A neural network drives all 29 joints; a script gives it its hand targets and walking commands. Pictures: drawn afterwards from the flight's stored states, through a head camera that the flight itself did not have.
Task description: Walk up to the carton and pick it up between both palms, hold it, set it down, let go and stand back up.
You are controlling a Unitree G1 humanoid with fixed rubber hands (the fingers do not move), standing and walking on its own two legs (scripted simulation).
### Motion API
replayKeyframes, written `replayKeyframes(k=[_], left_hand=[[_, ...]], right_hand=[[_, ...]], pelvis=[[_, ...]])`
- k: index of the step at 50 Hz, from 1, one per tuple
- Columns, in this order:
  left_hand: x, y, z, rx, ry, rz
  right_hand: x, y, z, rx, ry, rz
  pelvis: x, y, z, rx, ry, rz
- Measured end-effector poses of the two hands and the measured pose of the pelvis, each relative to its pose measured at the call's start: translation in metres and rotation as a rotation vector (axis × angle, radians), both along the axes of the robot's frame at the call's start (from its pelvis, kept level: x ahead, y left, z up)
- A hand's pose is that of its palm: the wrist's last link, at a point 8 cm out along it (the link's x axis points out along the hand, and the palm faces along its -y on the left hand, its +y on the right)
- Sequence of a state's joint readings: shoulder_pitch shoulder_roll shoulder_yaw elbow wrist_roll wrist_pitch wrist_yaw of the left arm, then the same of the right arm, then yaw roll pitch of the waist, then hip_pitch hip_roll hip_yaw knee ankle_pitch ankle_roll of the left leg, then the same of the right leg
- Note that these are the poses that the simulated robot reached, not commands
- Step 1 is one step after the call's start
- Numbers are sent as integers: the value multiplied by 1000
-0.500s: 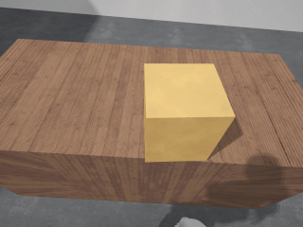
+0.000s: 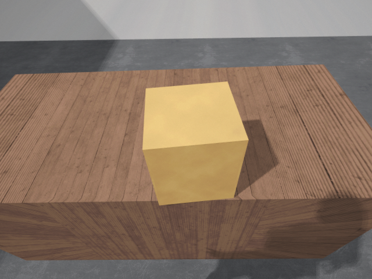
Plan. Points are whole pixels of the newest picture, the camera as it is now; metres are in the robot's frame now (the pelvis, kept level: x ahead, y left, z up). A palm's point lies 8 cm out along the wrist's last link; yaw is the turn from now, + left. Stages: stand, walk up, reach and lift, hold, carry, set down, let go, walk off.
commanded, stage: walk up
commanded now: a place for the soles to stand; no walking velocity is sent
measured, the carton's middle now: (191, 146) +0.44 +0.02 +0.01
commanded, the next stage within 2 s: none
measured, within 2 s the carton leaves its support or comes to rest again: neither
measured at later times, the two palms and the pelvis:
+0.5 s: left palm out of the picture +0.00 +0.25 -0.13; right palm out of the picture -0.03 -0.25 -0.13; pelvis +0.00 +0.00 +0.00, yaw -1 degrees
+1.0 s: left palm out of the picture +0.02 +0.25 -0.13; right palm out of the picture -0.01 -0.25 -0.14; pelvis +0.01 -0.01 +0.00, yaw -2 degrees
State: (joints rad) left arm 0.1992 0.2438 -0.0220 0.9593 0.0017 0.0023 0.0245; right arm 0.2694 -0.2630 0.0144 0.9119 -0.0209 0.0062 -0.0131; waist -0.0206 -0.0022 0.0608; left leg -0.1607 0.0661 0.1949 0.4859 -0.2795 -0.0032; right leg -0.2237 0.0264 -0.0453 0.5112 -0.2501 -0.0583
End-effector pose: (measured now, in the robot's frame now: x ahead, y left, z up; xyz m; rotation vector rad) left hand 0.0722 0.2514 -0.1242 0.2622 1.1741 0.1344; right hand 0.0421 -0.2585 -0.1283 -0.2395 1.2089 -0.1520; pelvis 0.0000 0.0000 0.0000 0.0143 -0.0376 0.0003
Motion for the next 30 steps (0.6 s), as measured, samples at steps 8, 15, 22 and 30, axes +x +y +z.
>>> replayKeyframes(k=[8,15,22,30], left_hand=[[-39,-8,-1,-3,77,27],[-73,-2,-2,1,175,56],[-74,4,-4,2,181,49],[-67,-2,-9,-25,174,34]], right_hand=[[-24,-8,-1,5,55,-6],[-55,-7,-1,0,133,-21],[-69,7,-3,9,167,-31],[-60,20,-5,25,166,-18]], pelvis=[[-8,-10,4,-10,12,-14],[-7,-9,6,-18,22,-29],[-3,-3,5,-15,22,-25],[0,1,5,-8,26,-23]])
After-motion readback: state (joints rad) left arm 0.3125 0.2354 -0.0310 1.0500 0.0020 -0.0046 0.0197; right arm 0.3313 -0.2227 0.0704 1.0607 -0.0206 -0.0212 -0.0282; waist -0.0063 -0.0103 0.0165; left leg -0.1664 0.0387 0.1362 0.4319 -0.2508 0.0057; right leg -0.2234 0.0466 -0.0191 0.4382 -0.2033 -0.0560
